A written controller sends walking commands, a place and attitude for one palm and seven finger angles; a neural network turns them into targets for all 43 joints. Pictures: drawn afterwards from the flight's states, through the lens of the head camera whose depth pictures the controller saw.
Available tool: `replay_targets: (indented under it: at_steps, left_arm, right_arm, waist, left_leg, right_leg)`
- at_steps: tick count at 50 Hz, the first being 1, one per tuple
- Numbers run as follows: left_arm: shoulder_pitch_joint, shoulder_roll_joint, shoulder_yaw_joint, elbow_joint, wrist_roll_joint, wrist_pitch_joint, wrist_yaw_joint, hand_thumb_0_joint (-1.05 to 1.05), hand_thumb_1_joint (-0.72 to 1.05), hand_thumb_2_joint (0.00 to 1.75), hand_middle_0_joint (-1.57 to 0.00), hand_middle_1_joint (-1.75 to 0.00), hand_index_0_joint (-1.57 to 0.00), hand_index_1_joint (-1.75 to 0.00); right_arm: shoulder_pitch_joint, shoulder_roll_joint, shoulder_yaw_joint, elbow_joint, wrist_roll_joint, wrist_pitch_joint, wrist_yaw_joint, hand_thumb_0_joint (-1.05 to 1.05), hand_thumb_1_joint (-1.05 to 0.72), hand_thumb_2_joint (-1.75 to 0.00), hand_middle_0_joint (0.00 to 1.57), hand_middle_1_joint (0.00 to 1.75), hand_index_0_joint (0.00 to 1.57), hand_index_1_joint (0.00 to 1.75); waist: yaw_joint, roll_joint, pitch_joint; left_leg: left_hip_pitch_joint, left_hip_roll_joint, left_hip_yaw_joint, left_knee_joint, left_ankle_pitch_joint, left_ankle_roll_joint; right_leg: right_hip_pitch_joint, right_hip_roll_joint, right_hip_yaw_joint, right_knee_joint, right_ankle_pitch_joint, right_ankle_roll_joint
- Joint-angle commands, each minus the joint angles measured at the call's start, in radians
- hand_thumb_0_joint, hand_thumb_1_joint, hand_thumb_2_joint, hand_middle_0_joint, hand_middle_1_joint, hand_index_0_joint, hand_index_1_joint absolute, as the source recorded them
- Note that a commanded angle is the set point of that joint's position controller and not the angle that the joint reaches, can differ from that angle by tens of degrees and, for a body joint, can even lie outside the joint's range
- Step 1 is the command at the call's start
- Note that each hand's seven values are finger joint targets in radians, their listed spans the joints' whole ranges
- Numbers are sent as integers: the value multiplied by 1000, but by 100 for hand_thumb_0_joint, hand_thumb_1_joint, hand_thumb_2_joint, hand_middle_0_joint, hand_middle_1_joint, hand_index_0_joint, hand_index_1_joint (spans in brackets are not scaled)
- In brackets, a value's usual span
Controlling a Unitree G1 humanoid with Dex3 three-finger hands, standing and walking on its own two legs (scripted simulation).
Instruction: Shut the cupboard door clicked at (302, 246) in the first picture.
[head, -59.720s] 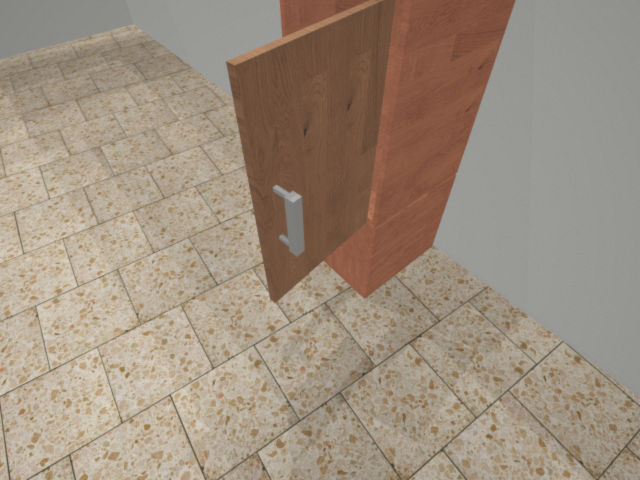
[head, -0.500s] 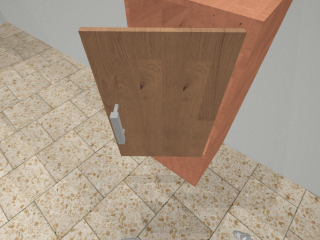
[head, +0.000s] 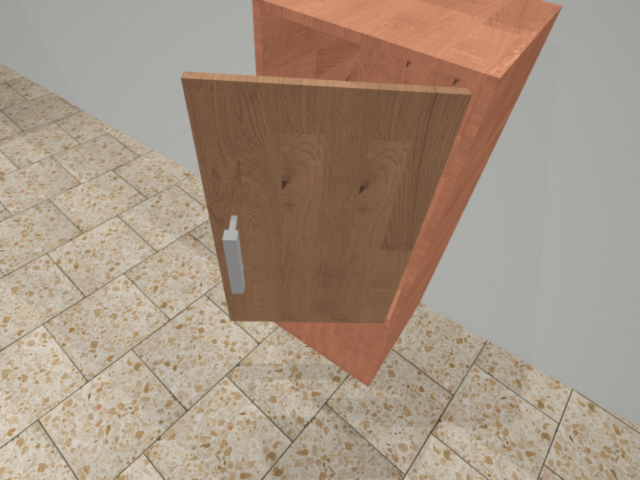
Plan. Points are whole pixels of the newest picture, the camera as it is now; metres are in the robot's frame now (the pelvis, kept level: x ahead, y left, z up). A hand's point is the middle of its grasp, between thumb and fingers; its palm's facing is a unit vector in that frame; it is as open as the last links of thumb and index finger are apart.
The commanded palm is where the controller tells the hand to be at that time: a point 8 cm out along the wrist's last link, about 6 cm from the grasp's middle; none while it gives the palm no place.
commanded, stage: come to a stop and stand still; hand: left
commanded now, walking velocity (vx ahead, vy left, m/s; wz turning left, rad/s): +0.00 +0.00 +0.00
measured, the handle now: (236, 255) +0.49 +0.18 -0.07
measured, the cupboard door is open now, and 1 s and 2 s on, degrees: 36 36 36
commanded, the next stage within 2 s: look again from close up in 0.28 s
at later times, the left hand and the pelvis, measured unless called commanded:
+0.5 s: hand out of the picture -0.02 +0.18 -0.18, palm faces +0.02 -0.98 -0.18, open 7.4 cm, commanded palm none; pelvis -0.01 +0.01 +0.00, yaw +1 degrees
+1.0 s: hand out of the picture +0.06 +0.26 -0.15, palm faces +0.01 -0.94 -0.35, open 7.4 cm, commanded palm none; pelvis -0.03 +0.01 +0.00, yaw +1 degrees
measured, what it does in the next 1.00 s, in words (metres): stands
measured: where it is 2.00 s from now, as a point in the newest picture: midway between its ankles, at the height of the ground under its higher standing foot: outside the picture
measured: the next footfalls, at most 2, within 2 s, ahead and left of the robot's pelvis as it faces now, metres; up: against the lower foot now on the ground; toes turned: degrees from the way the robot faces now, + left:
none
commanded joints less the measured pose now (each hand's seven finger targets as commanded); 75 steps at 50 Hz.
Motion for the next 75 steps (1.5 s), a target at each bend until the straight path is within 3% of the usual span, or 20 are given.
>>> replay_targets:
  at_steps: [1,10,18,19,20,21,23,25,27,33,38,42,51,54,58,61,64,71,73,75]
  left_arm:
    - [65,73,11,-14,-1,-17,-1,0,90,90,-20,-30,-20,-30]
    - [108,41,4,5,0,-23,4,0,90,90,-20,-30,-20,-30]
    - [150,19,0,23,0,-31,8,0,90,90,-20,-30,-20,-30]
    - [88,243,-5,-89,16,-60,7,0,90,90,-20,-30,-20,-30]
    - [122,160,21,-88,12,-61,13,0,90,90,-20,-30,-20,-30]
    - [123,155,13,-88,8,-66,12,0,90,90,-20,-30,-20,-30]
    - [137,136,20,-96,9,-67,10,0,90,90,-20,-30,-20,-30]
    - [115,142,23,-113,10,-60,9,0,90,90,-20,-30,-20,-30]
    - [89,167,31,-131,12,-59,7,0,90,90,-20,-30,-20,-30]
    - [30,238,36,-154,7,-63,2,0,90,90,-20,-30,-20,-30]
    - [-35,286,32,-162,8,-59,-6,0,90,90,-20,-30,-20,-30]
    - [-67,306,29,-167,10,-56,-12,0,90,90,-20,-30,-20,-30]
    - [-81,315,18,-147,8,-56,-14,0,90,90,-20,-30,-20,-30]
    - [-3,186,-12,-98,4,-38,-8,0,90,90,-20,-30,-20,-30]
    - [50,180,-9,-74,7,-30,-7,0,90,90,-20,-30,-20,-30]
    - [92,155,-7,-61,9,-29,-6,0,90,90,-20,-30,-20,-30]
    - [140,118,-5,-44,11,-32,-5,0,90,90,-20,-30,-20,-30]
    - [252,30,10,-24,19,-24,-5,0,90,90,-20,-30,-20,-30]
    - [283,18,19,-19,19,-21,-5,0,90,90,-20,-30,-20,-30]
    - [322,19,30,-13,22,-21,-3,0,90,90,-20,-30,-20,-30]
  right_arm:
    - [48,-124,-22,-32,1,-19,-6,0,-90,-90,20,30,20,30]
    - [115,-93,-21,-14,4,-25,-8,0,-90,-90,20,30,20,30]
    - [140,-74,-20,-4,7,-31,-13,0,-90,-90,20,30,20,30]
    - [33,-244,-37,-140,-1,-44,4,0,-90,-90,20,30,20,30]
    - [28,-209,-57,-143,-8,-76,-6,0,-90,-90,20,30,20,30]
    - [31,-194,-55,-146,-3,-81,-10,0,-90,-90,20,30,20,30]
    - [54,-191,-62,-154,0,-74,-16,0,-90,-90,20,30,20,30]
    - [50,-209,-66,-168,-3,-59,-11,0,-90,-90,20,30,20,30]
    - [27,-241,-72,-178,-2,-57,-7,0,-90,-90,20,30,20,30]
    - [-71,-300,-68,-188,-4,-57,4,0,-90,-90,20,30,20,30]
    - [-136,-338,-60,-189,-6,-49,17,0,-90,-90,20,30,20,30]
    - [-162,-359,-56,-187,-7,-47,25,0,-90,-90,20,30,20,30]
    - [-170,-365,-45,-150,-3,-46,31,0,-90,-90,20,30,20,30]
    - [-105,-233,-12,-103,-8,-28,34,0,-90,-90,20,30,20,30]
    - [-75,-227,-14,-76,-9,-16,31,0,-90,-90,20,30,20,30]
    - [-42,-208,-18,-56,-7,-17,25,0,-90,-90,20,30,20,30]
    - [-3,-184,-28,-36,-4,-22,16,0,-90,-90,20,30,20,30]
    - [98,-153,-59,-1,-1,-32,-18,0,-90,-90,20,30,20,30]
    - [111,-135,-65,1,-1,-32,-27,0,-90,-90,20,30,20,30]
    - [115,-110,-66,-2,-1,-35,-33,0,-90,-90,20,30,20,30]
  waist:
    - [9,80,60]
    - [0,29,82]
    - [-6,41,50]
    - [-38,125,138]
    - [-3,185,-4]
    - [-13,220,-113]
    - [-21,128,-138]
    - [-27,0,-33]
    - [-27,17,32]
    - [-15,30,-7]
    - [-12,32,13]
    - [-10,49,8]
    - [-7,39,-27]
    - [-7,20,-27]
    - [-2,24,21]
    - [-5,49,47]
    - [-5,64,76]
    - [-9,117,68]
    - [-6,94,65]
    - [2,25,53]
  left_leg:
    - [-132,86,-84,-130,55,20]
    - [-126,76,-75,-133,36,25]
    - [-87,74,-67,-108,101,28]
    - [-148,25,-88,-82,274,24]
    - [-129,80,-94,-13,250,38]
    - [-83,71,-103,13,267,47]
    - [-77,65,-104,51,233,54]
    - [-147,58,-94,49,121,60]
    - [-168,60,-100,31,114,63]
    - [-120,72,-96,5,189,60]
    - [-121,70,-98,-40,117,51]
    - [-124,72,-105,-73,62,47]
    - [-97,75,-100,-88,94,40]
    - [-106,73,-90,-92,39,22]
    - [-157,64,-104,-78,-81,29]
    - [-176,72,-119,-71,-99,40]
    - [-168,94,-129,-63,-70,53]
    - [-114,155,-129,0,156,84]
    - [-131,151,-112,46,167,84]
    - [-184,112,-47,150,193,65]
  right_leg:
    - [49,-97,100,-70,61,-11]
    - [13,-99,102,-78,40,-7]
    - [10,-103,104,-70,88,-10]
    - [-45,-83,54,19,124,-25]
    - [0,-110,68,60,67,-27]
    - [33,-110,69,63,110,-40]
    - [27,-112,76,68,147,-42]
    - [-25,-117,99,50,80,-44]
    - [-70,-114,109,46,67,-44]
    - [-26,-124,111,39,165,-34]
    - [-33,-131,122,-17,73,-24]
    - [-29,-129,126,-50,-2,-17]
    - [5,-140,117,-72,32,-11]
    - [18,-136,90,-82,-50,17]
    - [-8,-129,84,-64,-167,12]
    - [-18,-121,61,-33,-166,7]
    - [-34,-105,34,-4,-108,2]
    - [-42,-75,-19,109,69,-11]
    - [-27,-75,-3,110,93,-22]
    - [36,-102,40,95,205,-44]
